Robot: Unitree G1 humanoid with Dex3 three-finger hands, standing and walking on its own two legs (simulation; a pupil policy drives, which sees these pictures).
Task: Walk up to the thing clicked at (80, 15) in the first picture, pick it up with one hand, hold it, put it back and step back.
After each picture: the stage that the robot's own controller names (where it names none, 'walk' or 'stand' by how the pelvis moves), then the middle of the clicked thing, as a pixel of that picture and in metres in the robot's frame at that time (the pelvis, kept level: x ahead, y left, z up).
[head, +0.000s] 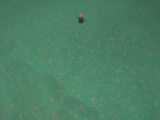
stand; (81, 18) +1.94 +0.00 -0.72
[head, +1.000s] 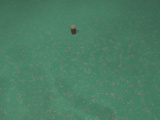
walk; (73, 29) +1.79 +0.21 -0.71
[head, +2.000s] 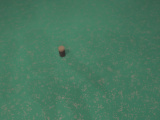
walk; (62, 51) +1.20 +0.29 -0.72
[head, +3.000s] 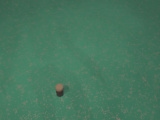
walk; (59, 90) +0.75 +0.20 -0.70
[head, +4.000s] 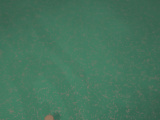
walk; out of the picture +0.46 +0.19 -0.71
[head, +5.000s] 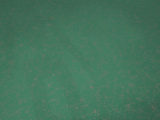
stand; out of the picture +0.38 +0.19 -0.72
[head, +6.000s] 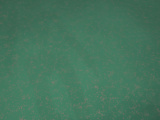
stand; out of the picture +0.36 +0.15 -0.71
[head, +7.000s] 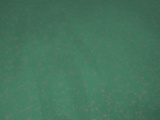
stand; out of the picture +0.37 +0.13 -0.72
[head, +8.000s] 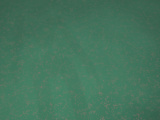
stand; out of the picture +0.36 +0.14 -0.72
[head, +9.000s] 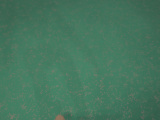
stand; out of the picture +0.41 +0.15 -0.71
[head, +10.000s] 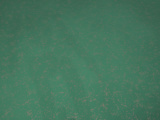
stand; out of the picture +0.42 +0.14 -0.70
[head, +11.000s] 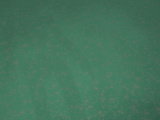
stand; out of the picture +0.38 +0.14 -0.72
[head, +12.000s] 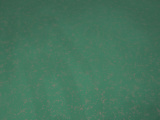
stand; out of the picture +0.38 +0.14 -0.72
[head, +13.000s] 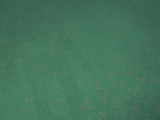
stand; out of the picture +0.38 +0.13 -0.72
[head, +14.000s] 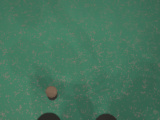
go down; (51, 93) +0.42 +0.14 -0.53
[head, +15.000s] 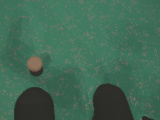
go down; (35, 66) +0.46 +0.17 -0.32
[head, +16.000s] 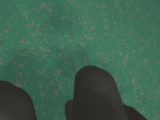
close in; out of the picture +0.44 +0.22 -0.23
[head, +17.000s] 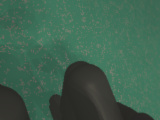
close; out of the picture +0.44 +0.23 -0.23
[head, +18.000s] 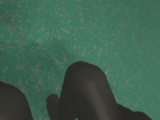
lift; out of the picture +0.42 +0.22 -0.24
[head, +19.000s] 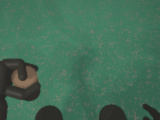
lift; (27, 84) +0.34 +0.18 -0.03
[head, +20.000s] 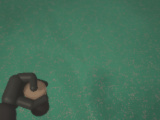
hold; (37, 99) +0.31 +0.16 -0.01
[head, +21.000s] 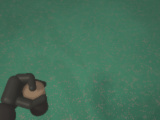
hold; (36, 99) +0.31 +0.16 -0.01
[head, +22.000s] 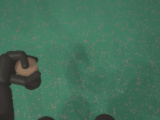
crouch; (29, 74) +0.39 +0.17 -0.06
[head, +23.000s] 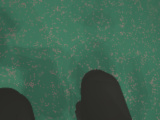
lower; out of the picture +0.49 +0.25 -0.13
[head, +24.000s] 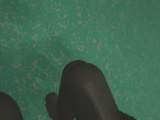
lower; out of the picture +0.45 +0.27 -0.23
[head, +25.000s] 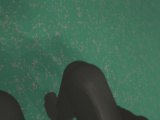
lower; out of the picture +0.45 +0.26 -0.24
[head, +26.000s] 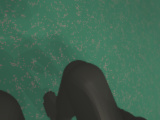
lower; out of the picture +0.45 +0.26 -0.24
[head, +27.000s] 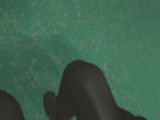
lower; out of the picture +0.45 +0.26 -0.25
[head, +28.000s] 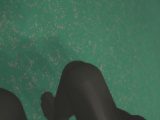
open; out of the picture +0.45 +0.23 -0.25
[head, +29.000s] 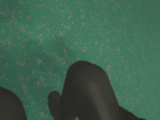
stand; out of the picture +0.44 +0.23 -0.24
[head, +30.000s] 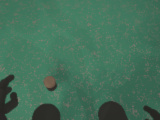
walk; (50, 83) +0.44 +0.15 -0.47
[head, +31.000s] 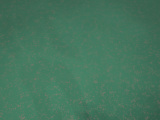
stand; out of the picture +0.39 +0.13 -0.66
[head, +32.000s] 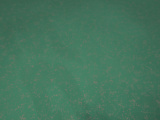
stand; out of the picture +0.40 +0.14 -0.66
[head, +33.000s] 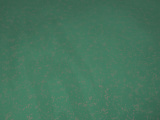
stand; out of the picture +0.41 +0.12 -0.71
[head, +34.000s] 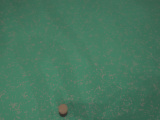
walk; (63, 110) +0.44 +0.09 -0.70
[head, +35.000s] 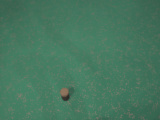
walk; (65, 94) +0.60 +0.17 -0.69
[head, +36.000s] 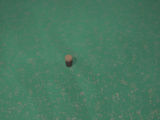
walk; (68, 61) +0.94 +0.12 -0.69
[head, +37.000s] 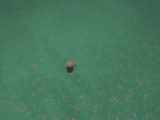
stand; (69, 66) +1.04 +0.12 -0.71
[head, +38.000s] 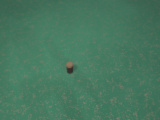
stand; (69, 67) +1.04 +0.13 -0.72
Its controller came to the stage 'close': yes
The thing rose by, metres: 0.70
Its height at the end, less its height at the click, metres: +0.00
